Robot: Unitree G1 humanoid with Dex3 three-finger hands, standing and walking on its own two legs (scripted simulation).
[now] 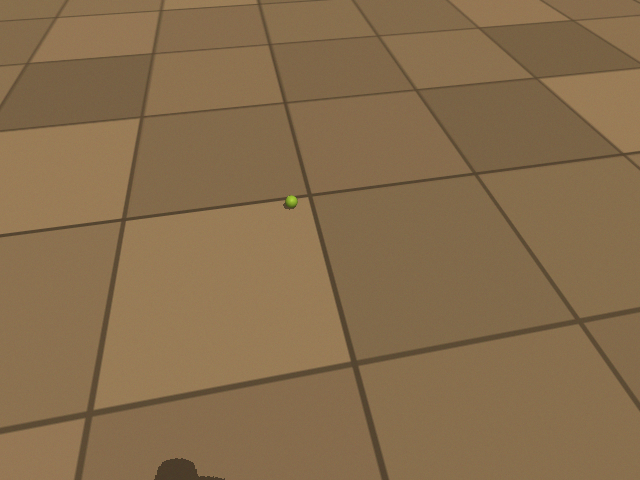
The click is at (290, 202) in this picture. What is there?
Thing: free ball
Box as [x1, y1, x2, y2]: [285, 195, 297, 207]
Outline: 290,195 286,198 285,202 288,206 292,207 296,204 297,200 294,196
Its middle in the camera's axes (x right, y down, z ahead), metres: -0.12 -0.19 +1.77
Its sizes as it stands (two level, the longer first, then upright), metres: 0.056 0.056 0.056
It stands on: the floor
